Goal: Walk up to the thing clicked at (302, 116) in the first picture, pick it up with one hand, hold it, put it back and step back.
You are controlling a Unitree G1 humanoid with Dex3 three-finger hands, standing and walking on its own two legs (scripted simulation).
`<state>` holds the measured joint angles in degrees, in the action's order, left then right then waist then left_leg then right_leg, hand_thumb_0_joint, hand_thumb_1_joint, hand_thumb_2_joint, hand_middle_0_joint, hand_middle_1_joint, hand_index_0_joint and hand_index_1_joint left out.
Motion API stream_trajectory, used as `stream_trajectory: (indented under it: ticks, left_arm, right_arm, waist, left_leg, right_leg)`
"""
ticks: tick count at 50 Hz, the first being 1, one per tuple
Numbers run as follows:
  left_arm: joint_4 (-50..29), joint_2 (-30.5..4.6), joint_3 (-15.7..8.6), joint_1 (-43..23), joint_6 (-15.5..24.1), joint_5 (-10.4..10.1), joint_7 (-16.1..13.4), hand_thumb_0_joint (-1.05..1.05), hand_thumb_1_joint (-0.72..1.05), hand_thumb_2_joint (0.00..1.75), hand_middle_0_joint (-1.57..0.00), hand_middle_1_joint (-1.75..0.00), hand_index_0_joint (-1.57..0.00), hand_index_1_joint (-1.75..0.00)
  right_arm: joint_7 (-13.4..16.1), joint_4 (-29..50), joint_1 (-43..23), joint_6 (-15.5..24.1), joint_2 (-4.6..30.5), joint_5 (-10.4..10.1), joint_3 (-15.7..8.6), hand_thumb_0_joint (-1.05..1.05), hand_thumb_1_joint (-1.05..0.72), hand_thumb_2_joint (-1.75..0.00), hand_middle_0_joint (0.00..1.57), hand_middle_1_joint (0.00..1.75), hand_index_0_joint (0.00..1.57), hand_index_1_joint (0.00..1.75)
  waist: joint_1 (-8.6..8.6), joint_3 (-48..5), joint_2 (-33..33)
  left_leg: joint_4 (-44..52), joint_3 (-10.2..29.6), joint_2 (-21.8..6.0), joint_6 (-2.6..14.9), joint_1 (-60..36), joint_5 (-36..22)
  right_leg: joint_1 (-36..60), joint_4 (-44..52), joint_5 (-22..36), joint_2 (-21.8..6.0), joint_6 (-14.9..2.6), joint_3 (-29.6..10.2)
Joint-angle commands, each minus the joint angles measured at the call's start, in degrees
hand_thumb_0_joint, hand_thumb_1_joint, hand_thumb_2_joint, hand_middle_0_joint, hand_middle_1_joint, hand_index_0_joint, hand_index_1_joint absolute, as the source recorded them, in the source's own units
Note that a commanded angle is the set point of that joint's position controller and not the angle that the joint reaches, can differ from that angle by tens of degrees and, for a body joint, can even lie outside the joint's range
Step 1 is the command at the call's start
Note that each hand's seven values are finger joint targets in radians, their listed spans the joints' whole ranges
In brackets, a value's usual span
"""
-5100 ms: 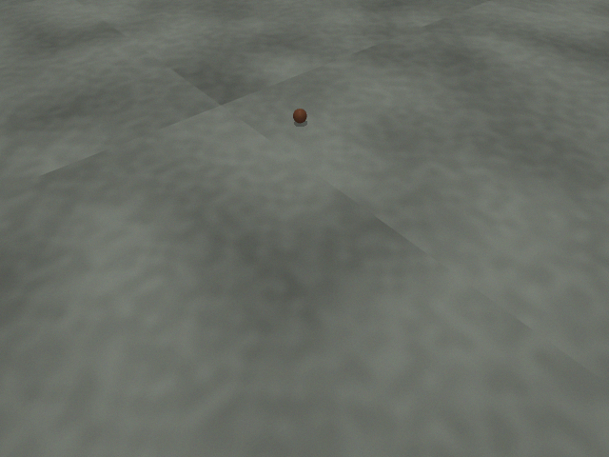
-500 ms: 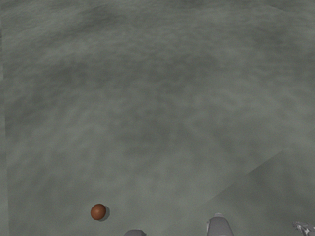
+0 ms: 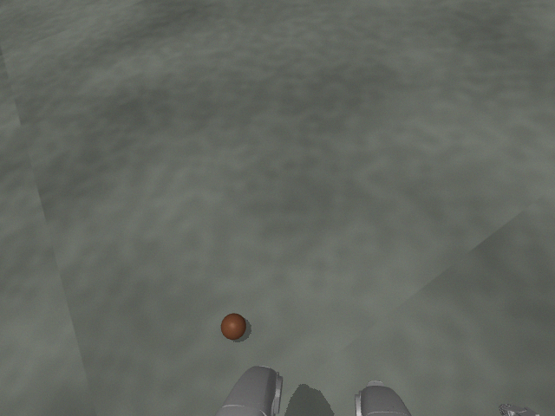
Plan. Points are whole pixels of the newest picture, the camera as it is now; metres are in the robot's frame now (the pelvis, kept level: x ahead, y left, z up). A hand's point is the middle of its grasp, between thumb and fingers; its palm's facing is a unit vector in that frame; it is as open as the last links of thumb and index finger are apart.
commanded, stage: walk up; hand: left
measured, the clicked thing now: (233, 326) +0.46 +0.27 -0.69
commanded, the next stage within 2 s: none
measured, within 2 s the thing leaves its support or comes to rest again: neither
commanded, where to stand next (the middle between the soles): +0.06 +0.08 m, yaw -6 degrees
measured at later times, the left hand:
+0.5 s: hand out of the picture +0.05 +0.40 -0.14, palm faces -0.14 -0.92 -0.37, open 7.3 cm
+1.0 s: hand (98, 407) +0.17 +0.34 -0.13, palm faces -0.14 -0.91 -0.39, open 7.3 cm
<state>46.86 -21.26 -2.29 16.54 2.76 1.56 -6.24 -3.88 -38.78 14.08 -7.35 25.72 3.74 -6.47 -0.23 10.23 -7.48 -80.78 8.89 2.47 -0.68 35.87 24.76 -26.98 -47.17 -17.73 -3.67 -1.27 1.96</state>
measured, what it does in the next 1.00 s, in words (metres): steps on the spot: left foot, then right foot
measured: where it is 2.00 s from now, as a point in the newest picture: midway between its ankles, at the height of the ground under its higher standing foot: outside the picture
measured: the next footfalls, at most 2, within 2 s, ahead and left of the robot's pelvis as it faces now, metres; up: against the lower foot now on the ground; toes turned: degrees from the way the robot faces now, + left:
left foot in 0.14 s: -0.01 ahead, +0.25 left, +0.00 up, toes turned -2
right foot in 0.64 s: +0.05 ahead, -0.05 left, +0.00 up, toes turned -8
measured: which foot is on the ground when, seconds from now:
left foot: up 0.00-0.12, down 0.14-0.66, up 0.68-0.90, down 0.92-1.00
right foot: down 0.00-0.14, up 0.16-0.62, down 0.64-1.00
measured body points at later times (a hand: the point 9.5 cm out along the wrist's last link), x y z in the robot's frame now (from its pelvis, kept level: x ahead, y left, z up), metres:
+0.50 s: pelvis -0.03 +0.12 +0.02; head +0.00 +0.14 +0.47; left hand +0.06 +0.45 -0.11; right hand -0.07 -0.21 -0.08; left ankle -0.05 +0.25 -0.70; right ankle -0.02 -0.02 -0.66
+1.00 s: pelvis +0.01 +0.09 +0.01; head +0.04 +0.08 +0.46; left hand +0.17 +0.38 -0.10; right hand +0.03 -0.23 -0.11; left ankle +0.10 +0.20 -0.70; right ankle +0.02 -0.05 -0.69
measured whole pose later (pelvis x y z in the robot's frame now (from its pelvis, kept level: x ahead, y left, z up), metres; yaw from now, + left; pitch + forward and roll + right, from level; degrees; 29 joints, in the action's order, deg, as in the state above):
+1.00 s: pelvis +0.01 +0.09 +0.01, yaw -9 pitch -3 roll +0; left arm 54.8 -22.4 -1.9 6.5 -0.8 -0.7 -0.4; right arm -0.4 -54.5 12.0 1.9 21.9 1.1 -1.3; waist -0.6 6.5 0.4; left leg -42.8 -2.4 -1.3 0.4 22.4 17.0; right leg -21.2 -47.6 -25.6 -0.9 -1.2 -1.7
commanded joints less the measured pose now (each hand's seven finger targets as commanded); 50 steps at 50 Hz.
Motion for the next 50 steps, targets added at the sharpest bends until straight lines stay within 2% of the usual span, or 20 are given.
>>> stream_trajectory:
  ticks: [1, 4, 6, 7, 8, 9, 11, 13, 17, 21, 28, 31, 32, 33, 34, 39, 45, 47, 48, 50]
  left_arm:
    - [-4.0, -21.3, -7.6, -0.9, 1.4, 1.1, -1.0, 0.00, 0.90, 0.90, -0.20, -0.30, -0.20, -0.30]
    - [-3.5, -21.9, -7.4, -3.0, -0.1, 2.6, 0.6, 0.00, 0.90, 0.90, -0.20, -0.30, -0.20, -0.30]
    - [-1.3, -17.5, -6.4, -0.9, -1.7, 1.9, 1.5, 0.00, 0.90, 0.90, -0.20, -0.30, -0.20, -0.30]
    - [-1.4, -11.3, -4.7, 0.0, -2.1, 1.2, 1.5, 0.00, 0.90, 0.90, -0.20, -0.30, -0.20, -0.30]
    - [-3.6, -11.8, -4.4, -7.0, -1.3, 0.6, 0.8, 0.00, 0.90, 0.90, -0.20, -0.30, -0.20, -0.30]
    - [-3.5, -15.7, -4.5, -14.7, -0.4, 1.3, 1.0, 0.00, 0.90, 0.90, -0.20, -0.30, -0.20, -0.30]
    - [3.5, -15.9, -5.0, -5.3, -0.3, -0.6, 3.0, 0.00, 0.90, 0.90, -0.20, -0.30, -0.20, -0.30]
    - [7.1, -16.9, -5.9, -0.2, -1.1, -0.8, 4.7, 0.00, 0.90, 0.90, -0.20, -0.30, -0.20, -0.30]
    - [4.4, -15.6, -6.2, -4.9, -2.3, 0.2, 6.7, 0.00, 0.90, 0.90, -0.20, -0.30, -0.20, -0.30]
    - [1.7, -15.5, -5.8, -9.4, -2.2, 0.8, 7.5, 0.00, 0.90, 0.90, -0.20, -0.30, -0.20, -0.30]
    - [0.3, -11.4, -4.2, -11.0, -1.2, -0.7, 8.1, 0.00, 0.90, 0.90, -0.20, -0.30, -0.20, -0.30]
    - [4.8, -12.2, -4.8, -0.7, -0.6, -1.0, 7.3, 0.00, 0.90, 0.90, -0.20, -0.30, -0.20, -0.30]
    - [5.6, -16.0, -6.1, 3.4, -0.3, -0.7, 6.7, 0.00, 0.90, 0.90, -0.20, -0.30, -0.20, -0.30]
    - [4.2, -20.9, -7.4, 6.4, 0.1, -0.7, 6.3, 0.00, 0.90, 0.90, -0.20, -0.30, -0.20, -0.30]
    - [3.6, -22.6, -7.1, 4.1, -0.1, -1.4, 6.4, 0.00, 0.90, 0.90, -0.20, -0.30, -0.20, -0.30]
    - [0.9, -15.9, -4.5, -7.5, -0.1, -0.9, 5.7, 0.00, 0.90, 0.90, -0.20, -0.30, -0.20, -0.30]
    - [1.7, -13.5, -2.5, -12.7, -1.3, -2.2, 5.6, 0.00, 0.90, 0.90, -0.20, -0.30, -0.20, -0.30]
    - [2.8, -10.0, -1.6, -9.2, -2.3, -3.3, 5.4, 0.00, 0.90, 0.90, -0.20, -0.30, -0.20, -0.30]
    - [5.2, -13.3, -2.7, -8.7, -2.7, -3.0, 4.9, 0.00, 0.90, 0.90, -0.20, -0.30, -0.20, -0.30]
    - [7.6, -12.4, -3.0, -6.3, -2.6, -2.6, 5.4, 0.00, 0.90, 0.90, -0.20, -0.30, -0.20, -0.30]
  right_arm:
    - [0.4, 3.0, 3.8, 1.3, 10.0, -1.5, -4.2, 0.00, -0.90, -0.90, 0.20, 0.30, 0.20, 0.30]
    - [0.3, -2.2, 7.7, 1.9, 9.5, -3.1, -3.9, 0.00, -0.90, -0.90, 0.20, 0.30, 0.20, 0.30]
    - [2.0, -7.3, 16.2, 3.7, 9.4, -2.1, -4.1, 0.00, -0.90, -0.90, 0.20, 0.30, 0.20, 0.30]
    - [2.8, -7.2, 15.8, 4.6, 12.1, -0.8, -3.9, 0.00, -0.90, -0.90, 0.20, 0.30, 0.20, 0.30]
    - [3.0, -4.2, 7.0, 5.3, 20.2, -1.8, -4.1, 0.00, -0.90, -0.90, 0.20, 0.30, 0.20, 0.30]
    - [3.3, -3.9, -1.8, 6.5, 20.7, -2.3, -3.5, 0.00, -0.90, -0.90, 0.20, 0.30, 0.20, 0.30]
    - [4.6, -4.5, -7.0, 8.7, 17.2, -1.5, -2.1, 0.00, -0.90, -0.90, 0.20, 0.30, 0.20, 0.30]
    - [4.9, -6.9, -4.8, 9.7, 16.2, -2.1, -1.7, 0.00, -0.90, -0.90, 0.20, 0.30, 0.20, 0.30]
    - [5.5, -10.6, 2.0, 11.3, 15.5, -1.6, -1.5, 0.00, -0.90, -0.90, 0.20, 0.30, 0.20, 0.30]
    - [6.3, -12.1, 9.5, 12.7, 15.6, -2.4, -1.9, 0.00, -0.90, -0.90, 0.20, 0.30, 0.20, 0.30]
    - [6.3, -10.6, 9.8, 12.3, 14.0, -2.6, -0.8, 0.00, -0.90, -0.90, 0.20, 0.30, 0.20, 0.30]
    - [6.1, -8.8, 5.8, 11.2, 10.9, -3.7, 1.1, 0.00, -0.90, -0.90, 0.20, 0.30, 0.20, 0.30]
    - [6.1, -7.9, 6.4, 11.2, 8.1, -4.3, 2.2, 0.00, -0.90, -0.90, 0.20, 0.30, 0.20, 0.30]
    - [5.8, -6.0, 8.6, 11.5, 5.0, -4.8, 3.2, 0.00, -0.90, -0.90, 0.20, 0.30, 0.20, 0.30]
    - [6.5, -6.5, 2.7, 10.8, 9.8, -4.4, 1.2, 0.00, -0.90, -0.90, 0.20, 0.30, 0.20, 0.30]
    - [5.2, -12.2, 9.3, 10.2, 9.4, -3.9, 1.3, 0.00, -0.90, -0.90, 0.20, 0.30, 0.20, 0.30]
    - [5.1, -14.3, 6.3, 10.2, 8.1, -2.8, 1.1, 0.00, -0.90, -0.90, 0.20, 0.30, 0.20, 0.30]
    - [5.1, -11.8, -0.5, 10.7, 14.7, -2.6, 0.4, 0.00, -0.90, -0.90, 0.20, 0.30, 0.20, 0.30]
    - [4.8, -11.5, -3.9, 10.4, 16.0, -3.0, 0.3, 0.00, -0.90, -0.90, 0.20, 0.30, 0.20, 0.30]
    - [4.8, -11.3, -8.4, 10.2, 13.0, -2.8, 1.3, 0.00, -0.90, -0.90, 0.20, 0.30, 0.20, 0.30]
  waist:
    - [-0.78, -10.3, 18.2]
    - [-0.62, -11.6, 23.4]
    - [-4.49, -10.9, 9.4]
    - [-4.87, -6.1, -4.0]
    - [-4.33, 0.8, -8.5]
    - [-3.32, 8.5, -0.9]
    - [0.78, 4.7, 4.5]
    - [1.27, 1.5, -0.4]
    - [-1.14, 0.6, -1.8]
    - [-3.78, -2.2, 0.3]
    - [-3.07, -7.3, -5.3]
    - [2.95, -13.0, 0.5]
    - [5.07, -16.4, 7.8]
    - [5.16, -20.1, 20.5]
    - [6.38, -16.7, 17.1]
    - [-0.58, -5.4, 14.0]
    - [-2.80, -9.8, 13.9]
    - [0.34, -8.8, -1.0]
    - [-0.17, -7.7, -1.7]
    - [2.49, -7.9, 1.5]
  left_leg:
    - [9.4, -4.0, -3.9, -0.52, -4.3, 0.5]
    - [31.6, -14.7, -2.1, -0.07, -18.8, 11.7]
    - [46.8, -14.7, 0.2, -0.03, -28.6, 6.1]
    - [54.4, 4.6, -8.1, 3.57, -24.5, 22.3]
    - [68.1, 32.4, -25.1, 11.95, -10.2, 33.2]
    - [73.0, 41.1, -29.0, 16.02, -1.0, 37.4]
    - [63.4, 21.9, -20.2, 9.82, -5.7, 26.5]
    - [60.6, 15.6, -18.3, 9.07, -8.3, 21.9]
    - [60.8, 14.5, -19.2, 9.99, -20.7, 14.7]
    - [58.6, 15.5, -22.1, 12.09, -35.9, -5.9]
    - [50.2, -0.5, -18.3, 11.52, -34.2, -42.3]
    - [35.6, -9.7, -11.5, 6.46, -22.3, -40.9]
    - [25.6, -10.1, -9.6, 4.11, -12.5, -30.8]
    - [14.2, -9.8, -3.5, 2.51, -2.3, -1.6]
    - [8.8, -6.4, -1.7, 2.83, 0.1, 10.8]
    - [21.2, -7.7, -6.1, 2.11, -7.7, 1.6]
    - [46.5, -9.2, -4.4, 2.03, -27.1, -15.9]
    - [60.7, 14.4, -19.3, 8.36, -18.3, -5.9]
    - [62.9, 18.0, -23.0, 13.27, -10.4, 0.0]
    - [59.8, 9.9, -18.4, 11.26, -8.4, 0.5]
  right_leg:
    - [3.1, 18.0, -16.7, -8.8, -8.46, -13.1]
    - [-2.5, 18.1, -24.2, -4.9, -6.65, -8.9]
    - [-10.3, -1.4, -28.0, -0.7, -4.32, -5.7]
    - [-20.9, -18.5, -23.5, 5.2, -2.19, -4.4]
    - [-25.7, -20.3, -15.7, 6.3, 0.35, -8.4]
    - [-22.2, -21.3, -10.1, 1.6, 0.36, -12.6]
    - [-16.4, -21.1, -3.8, 2.1, 0.75, -13.1]
    - [-9.5, -19.0, -2.7, 2.5, 0.50, -9.2]
    - [-12.6, -13.6, -4.5, 2.4, 0.78, -9.8]
    - [-18.6, -11.0, -7.8, 2.2, 0.75, -10.6]
    - [-4.1, 1.9, -5.7, 2.0, -0.78, -0.6]
    - [20.8, 17.3, 8.0, 6.0, -1.87, 2.9]
    - [30.8, 16.4, 10.1, 1.5, -4.08, -6.5]
    - [36.2, 22.3, 5.3, -14.2, -10.15, -30.6]
    - [29.3, 27.2, 3.6, -20.3, -18.13, -39.7]
    - [8.8, 23.4, 5.2, -9.1, -12.59, -15.7]
    - [-1.5, 11.4, 12.7, -6.6, -6.58, -10.9]
    - [-0.2, 1.3, -3.5, 2.8, -1.27, -5.3]
    - [6.6, -4.8, -13.7, 3.3, -1.01, -4.6]
    - [10.6, -1.4, -9.1, 2.3, -1.46, -3.9]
